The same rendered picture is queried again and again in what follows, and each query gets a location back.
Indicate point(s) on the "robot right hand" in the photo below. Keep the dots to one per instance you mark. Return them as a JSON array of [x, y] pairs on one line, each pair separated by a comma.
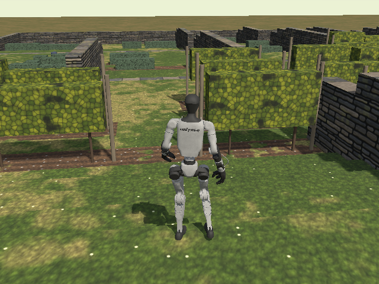
[[221, 175]]

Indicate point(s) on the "left robot upper arm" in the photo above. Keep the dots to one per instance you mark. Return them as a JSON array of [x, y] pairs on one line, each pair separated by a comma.
[[169, 133]]

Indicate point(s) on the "right robot upper arm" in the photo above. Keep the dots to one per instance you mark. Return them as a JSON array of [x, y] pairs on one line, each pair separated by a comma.
[[209, 126]]

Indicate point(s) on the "right robot forearm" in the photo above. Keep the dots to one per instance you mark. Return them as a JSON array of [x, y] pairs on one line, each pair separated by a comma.
[[218, 161]]

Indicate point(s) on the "robot right thigh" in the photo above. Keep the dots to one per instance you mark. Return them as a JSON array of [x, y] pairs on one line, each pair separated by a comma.
[[203, 176]]

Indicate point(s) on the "robot left hand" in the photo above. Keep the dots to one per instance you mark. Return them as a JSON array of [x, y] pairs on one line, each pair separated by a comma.
[[170, 155]]

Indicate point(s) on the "left robot forearm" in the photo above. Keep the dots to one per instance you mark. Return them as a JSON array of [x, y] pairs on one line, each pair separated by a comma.
[[164, 151]]

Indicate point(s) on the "robot head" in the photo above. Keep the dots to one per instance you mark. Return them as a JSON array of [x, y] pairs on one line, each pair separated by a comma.
[[192, 102]]

